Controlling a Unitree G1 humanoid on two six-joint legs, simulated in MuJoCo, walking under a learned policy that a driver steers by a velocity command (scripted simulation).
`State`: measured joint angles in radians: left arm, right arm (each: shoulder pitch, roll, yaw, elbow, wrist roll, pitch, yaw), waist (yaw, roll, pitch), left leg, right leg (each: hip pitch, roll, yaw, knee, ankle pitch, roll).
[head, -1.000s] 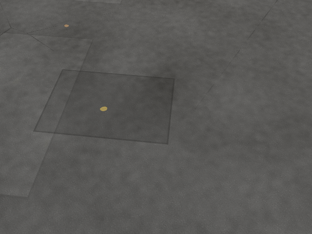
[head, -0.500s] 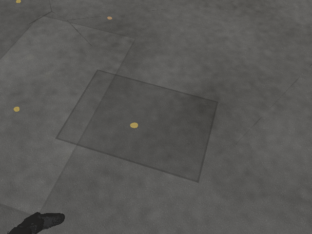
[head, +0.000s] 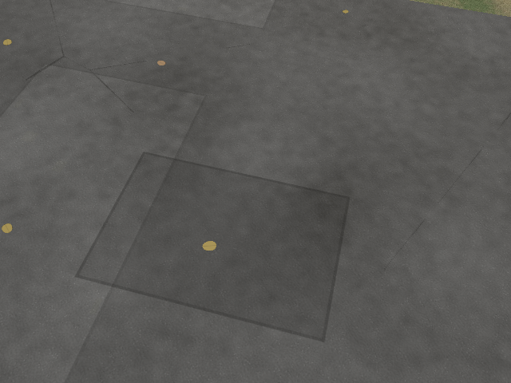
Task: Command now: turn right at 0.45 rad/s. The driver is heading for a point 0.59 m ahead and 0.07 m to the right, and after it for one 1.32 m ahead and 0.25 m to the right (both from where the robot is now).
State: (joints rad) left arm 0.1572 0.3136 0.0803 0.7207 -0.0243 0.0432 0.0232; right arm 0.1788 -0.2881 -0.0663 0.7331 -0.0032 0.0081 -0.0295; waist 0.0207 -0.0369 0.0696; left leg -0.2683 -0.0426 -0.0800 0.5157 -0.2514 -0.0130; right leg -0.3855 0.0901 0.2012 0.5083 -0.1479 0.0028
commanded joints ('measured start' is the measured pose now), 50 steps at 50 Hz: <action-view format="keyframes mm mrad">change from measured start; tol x32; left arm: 1 -55 92 25 -117 2 -22 5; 50 29 83 6 -6 26 -107 -35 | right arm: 1 57 -231 -61 -57 -54 -16 0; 45 -55 -89 1 -94 32 -50 56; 50 301 -224 -65 -21 42 -42 41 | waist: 1 -29 312 -102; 20 -6 183 -129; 22 -27 -284 -187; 50 -146 151 -151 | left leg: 1 105 403 -419 -275 127 247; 19 198 344 60 -70 499 188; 21 10 258 178 160 261 56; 22 -323 113 234 480 -389 -56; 24 -395 76 21 709 -408 -64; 45 -260 137 102 138 -28 40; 50 304 135 -2 -40 -54 162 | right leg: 1 -194 38 -66 297 -435 0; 6 -243 -38 -74 682 -288 88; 18 11 -99 -261 141 -208 55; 22 537 -413 232 -88 704 -212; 32 282 -309 64 -328 -294 -224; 46 309 -383 -117 -356 -220 -192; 50 18 -225 -357 262 30 -50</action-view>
